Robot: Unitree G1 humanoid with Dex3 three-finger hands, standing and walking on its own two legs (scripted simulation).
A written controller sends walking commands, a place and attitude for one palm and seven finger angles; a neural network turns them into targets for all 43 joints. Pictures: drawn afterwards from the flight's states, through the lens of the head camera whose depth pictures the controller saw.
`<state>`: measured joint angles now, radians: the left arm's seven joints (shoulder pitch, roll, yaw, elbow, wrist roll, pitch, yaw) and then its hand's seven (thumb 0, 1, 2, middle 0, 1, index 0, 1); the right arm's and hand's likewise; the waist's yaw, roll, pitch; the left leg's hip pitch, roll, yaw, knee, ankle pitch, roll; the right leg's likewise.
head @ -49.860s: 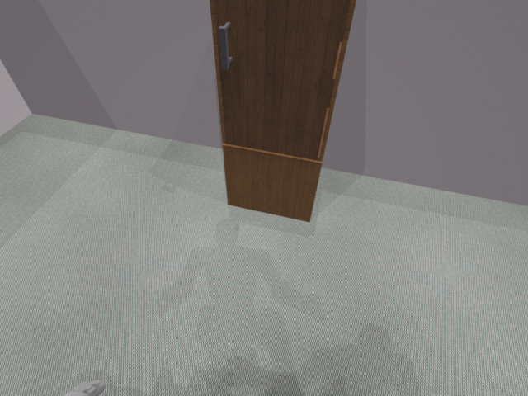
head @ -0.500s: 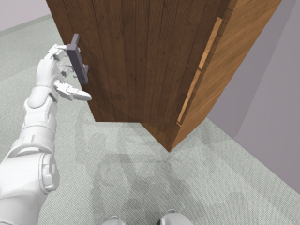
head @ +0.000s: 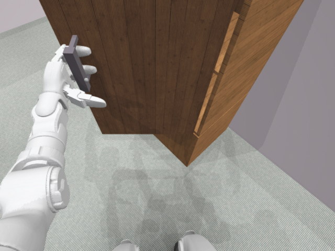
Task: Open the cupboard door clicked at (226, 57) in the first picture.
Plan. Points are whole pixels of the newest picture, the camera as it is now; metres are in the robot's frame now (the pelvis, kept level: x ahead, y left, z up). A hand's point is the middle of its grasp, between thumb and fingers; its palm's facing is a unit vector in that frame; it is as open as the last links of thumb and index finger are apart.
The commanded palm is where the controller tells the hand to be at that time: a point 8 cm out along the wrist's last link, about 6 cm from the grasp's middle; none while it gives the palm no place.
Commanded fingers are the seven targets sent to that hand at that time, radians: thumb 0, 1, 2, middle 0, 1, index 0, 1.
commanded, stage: slide the fingers in behind the handle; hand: left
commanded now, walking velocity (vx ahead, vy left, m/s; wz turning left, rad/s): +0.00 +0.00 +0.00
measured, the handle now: (80, 65) +0.54 +0.17 +0.10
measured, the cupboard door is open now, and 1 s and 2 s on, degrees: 48 48 86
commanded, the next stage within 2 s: close the thumb around the handle in 0.18 s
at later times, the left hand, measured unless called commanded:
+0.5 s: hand (82, 82) +0.49 +0.16 +0.10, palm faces -0.05 -1.00 +0.00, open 12.6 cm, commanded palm +0.47 +0.21 +0.10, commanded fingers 0.00 0.17 0.59 -0.35 -1.27 -0.35 -1.27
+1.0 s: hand (86, 83) +0.48 +0.16 +0.10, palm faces -0.07 -1.00 +0.00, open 5.7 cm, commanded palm +0.46 +0.21 +0.10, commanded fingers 0.00 0.90 0.90 -0.40 -1.35 -0.40 -1.35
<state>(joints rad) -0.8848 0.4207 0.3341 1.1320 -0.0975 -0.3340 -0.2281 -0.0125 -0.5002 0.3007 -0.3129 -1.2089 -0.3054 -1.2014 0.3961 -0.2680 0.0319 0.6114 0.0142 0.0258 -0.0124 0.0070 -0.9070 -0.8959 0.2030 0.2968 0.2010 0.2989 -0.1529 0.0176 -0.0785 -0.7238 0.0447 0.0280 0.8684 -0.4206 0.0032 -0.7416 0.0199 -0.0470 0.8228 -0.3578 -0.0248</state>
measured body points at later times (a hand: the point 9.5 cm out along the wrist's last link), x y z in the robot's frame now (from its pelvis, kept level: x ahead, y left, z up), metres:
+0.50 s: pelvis +0.00 +0.00 +0.00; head +0.09 +0.01 +0.44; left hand +0.49 +0.22 +0.10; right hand +0.03 -0.26 -0.11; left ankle -0.01 +0.12 -0.70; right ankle +0.02 -0.11 -0.70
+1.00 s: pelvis +0.00 +0.01 +0.00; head +0.09 +0.02 +0.44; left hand +0.48 +0.21 +0.10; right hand +0.03 -0.25 -0.12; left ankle -0.01 +0.12 -0.70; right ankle +0.02 -0.11 -0.70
